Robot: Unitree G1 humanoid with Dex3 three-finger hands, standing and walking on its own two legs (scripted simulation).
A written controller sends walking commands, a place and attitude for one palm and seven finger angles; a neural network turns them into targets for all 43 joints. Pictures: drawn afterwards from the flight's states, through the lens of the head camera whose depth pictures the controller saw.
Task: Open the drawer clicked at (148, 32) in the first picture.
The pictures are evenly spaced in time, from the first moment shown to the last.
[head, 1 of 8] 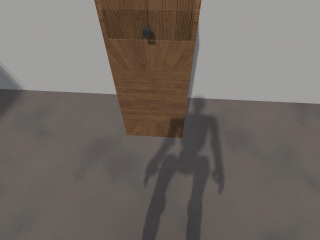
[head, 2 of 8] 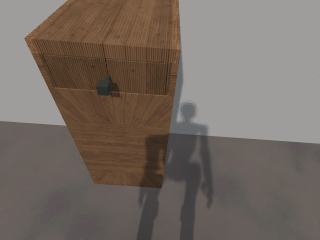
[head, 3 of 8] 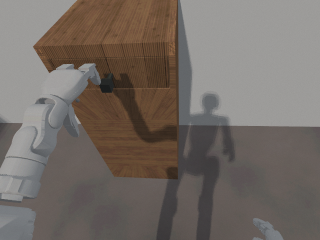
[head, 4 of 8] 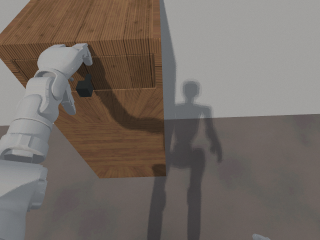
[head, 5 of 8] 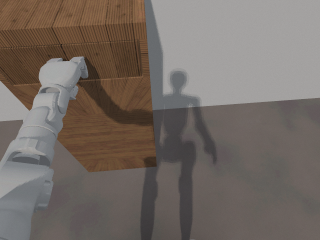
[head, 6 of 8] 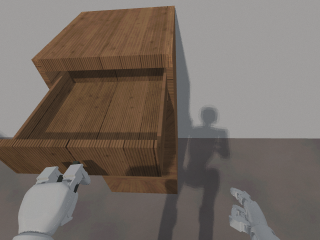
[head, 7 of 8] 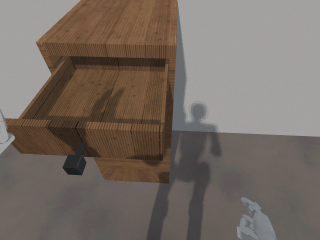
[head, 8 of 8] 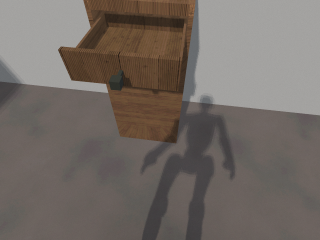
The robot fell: no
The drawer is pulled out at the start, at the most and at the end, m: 0.00 0.30 0.30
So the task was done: yes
